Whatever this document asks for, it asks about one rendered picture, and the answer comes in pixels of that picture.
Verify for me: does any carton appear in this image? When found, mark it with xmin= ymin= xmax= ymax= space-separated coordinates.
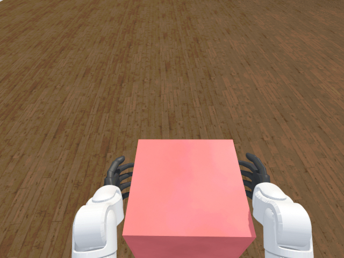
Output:
xmin=122 ymin=139 xmax=256 ymax=258

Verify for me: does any left robot hand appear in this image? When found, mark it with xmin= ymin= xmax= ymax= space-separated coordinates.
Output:
xmin=103 ymin=156 xmax=134 ymax=200

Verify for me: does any right robot hand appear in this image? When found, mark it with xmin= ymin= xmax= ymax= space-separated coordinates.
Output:
xmin=238 ymin=153 xmax=270 ymax=199

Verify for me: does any robot right forearm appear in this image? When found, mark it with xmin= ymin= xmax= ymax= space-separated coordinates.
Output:
xmin=252 ymin=182 xmax=314 ymax=258

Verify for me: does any robot left forearm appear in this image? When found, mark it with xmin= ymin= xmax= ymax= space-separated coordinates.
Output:
xmin=71 ymin=185 xmax=124 ymax=258

